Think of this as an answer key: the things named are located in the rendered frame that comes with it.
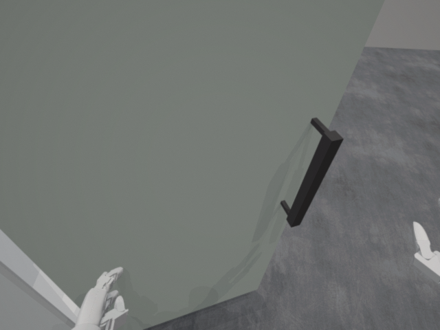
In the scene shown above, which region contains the right robot hand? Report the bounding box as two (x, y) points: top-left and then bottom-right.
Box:
(412, 198), (440, 284)

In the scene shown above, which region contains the handle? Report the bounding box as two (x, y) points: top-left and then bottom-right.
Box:
(280, 118), (343, 228)

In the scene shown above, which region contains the fridge door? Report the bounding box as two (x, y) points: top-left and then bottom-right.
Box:
(0, 0), (385, 330)

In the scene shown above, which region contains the left robot hand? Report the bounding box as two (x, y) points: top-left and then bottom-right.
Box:
(75, 267), (128, 330)

